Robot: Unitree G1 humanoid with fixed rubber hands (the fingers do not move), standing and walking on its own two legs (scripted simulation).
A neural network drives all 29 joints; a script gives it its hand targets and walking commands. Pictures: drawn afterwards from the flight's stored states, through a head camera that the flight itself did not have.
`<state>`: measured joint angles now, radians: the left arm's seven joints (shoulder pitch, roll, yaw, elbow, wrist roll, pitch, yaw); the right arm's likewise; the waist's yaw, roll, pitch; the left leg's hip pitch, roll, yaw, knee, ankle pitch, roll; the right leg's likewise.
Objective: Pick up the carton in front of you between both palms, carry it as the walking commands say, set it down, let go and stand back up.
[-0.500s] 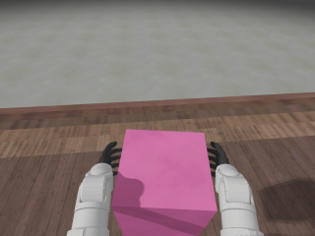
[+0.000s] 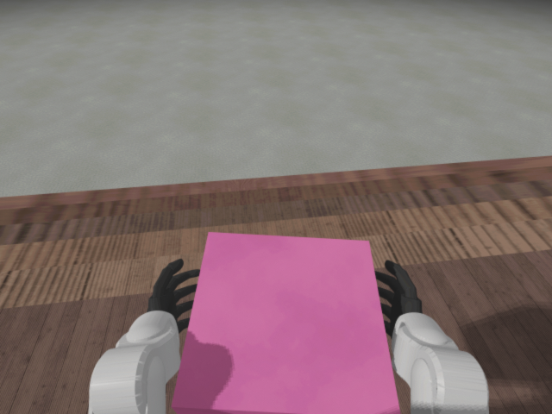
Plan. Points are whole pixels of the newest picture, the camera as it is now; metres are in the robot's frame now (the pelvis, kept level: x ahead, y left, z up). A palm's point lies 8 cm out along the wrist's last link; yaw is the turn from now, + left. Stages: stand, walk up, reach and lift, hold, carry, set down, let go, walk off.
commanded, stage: carry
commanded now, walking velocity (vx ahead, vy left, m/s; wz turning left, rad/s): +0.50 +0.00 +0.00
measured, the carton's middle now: (281, 348) +0.23 +0.01 +0.02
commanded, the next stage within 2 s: none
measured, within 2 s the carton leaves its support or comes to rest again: neither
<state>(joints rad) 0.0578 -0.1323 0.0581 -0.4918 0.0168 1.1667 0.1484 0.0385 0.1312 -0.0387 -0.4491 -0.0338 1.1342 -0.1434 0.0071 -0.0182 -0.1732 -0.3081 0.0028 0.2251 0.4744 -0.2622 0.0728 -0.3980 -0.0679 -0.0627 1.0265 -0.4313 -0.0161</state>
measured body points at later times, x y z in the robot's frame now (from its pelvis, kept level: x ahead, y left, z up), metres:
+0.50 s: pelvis +0.30 -0.06 +0.01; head +0.30 -0.07 +0.46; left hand +0.54 +0.11 +0.08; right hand +0.57 -0.19 +0.07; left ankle +0.27 +0.08 -0.65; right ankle +0.31 -0.13 -0.74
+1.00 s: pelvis +0.57 +0.01 -0.01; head +0.67 +0.02 +0.43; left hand +0.94 +0.15 +0.04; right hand +0.93 -0.16 +0.05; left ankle +0.65 +0.06 -0.73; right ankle +0.53 -0.13 -0.68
